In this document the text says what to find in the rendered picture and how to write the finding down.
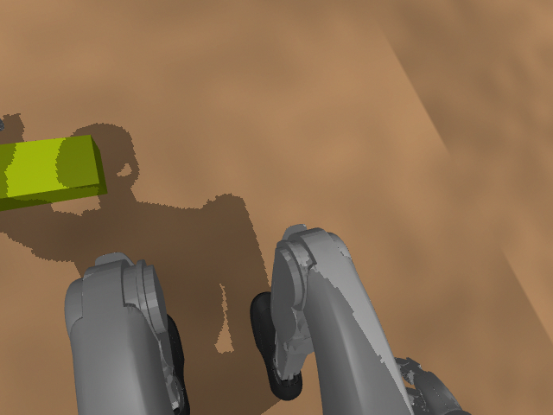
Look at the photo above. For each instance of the right robot foot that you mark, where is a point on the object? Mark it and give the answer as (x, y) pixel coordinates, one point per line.
(264, 334)

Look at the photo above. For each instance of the left robot foot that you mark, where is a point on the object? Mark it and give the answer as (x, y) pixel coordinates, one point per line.
(178, 363)

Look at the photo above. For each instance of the carton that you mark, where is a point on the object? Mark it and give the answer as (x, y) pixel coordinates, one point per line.
(46, 171)

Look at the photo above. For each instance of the right robot hand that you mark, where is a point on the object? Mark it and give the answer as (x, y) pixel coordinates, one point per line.
(431, 396)

